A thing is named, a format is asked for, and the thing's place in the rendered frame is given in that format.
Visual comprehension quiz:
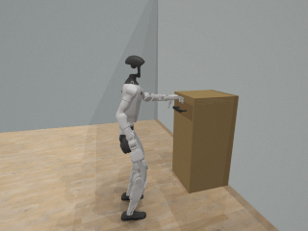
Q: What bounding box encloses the robot right hand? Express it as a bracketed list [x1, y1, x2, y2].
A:
[131, 148, 148, 173]

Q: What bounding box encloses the robot right foot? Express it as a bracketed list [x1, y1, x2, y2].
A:
[121, 210, 146, 221]

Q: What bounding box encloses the cabinet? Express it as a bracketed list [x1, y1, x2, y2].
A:
[172, 90, 239, 193]

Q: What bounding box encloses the robot right upper arm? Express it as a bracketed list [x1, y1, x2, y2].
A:
[115, 84, 138, 120]

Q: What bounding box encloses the left robot forearm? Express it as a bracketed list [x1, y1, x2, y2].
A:
[149, 93, 170, 101]

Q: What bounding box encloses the handle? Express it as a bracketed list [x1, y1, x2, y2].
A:
[172, 106, 187, 113]

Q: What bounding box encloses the right robot shin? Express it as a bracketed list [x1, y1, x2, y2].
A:
[127, 177, 148, 216]

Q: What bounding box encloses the right robot forearm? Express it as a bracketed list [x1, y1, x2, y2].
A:
[117, 114, 139, 150]

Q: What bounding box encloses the robot left hand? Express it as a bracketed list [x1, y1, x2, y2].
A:
[167, 94, 184, 109]

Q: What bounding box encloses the drawer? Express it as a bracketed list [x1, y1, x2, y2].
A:
[174, 99, 193, 121]

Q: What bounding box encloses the robot left upper arm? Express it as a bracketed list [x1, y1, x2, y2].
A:
[141, 88, 151, 102]

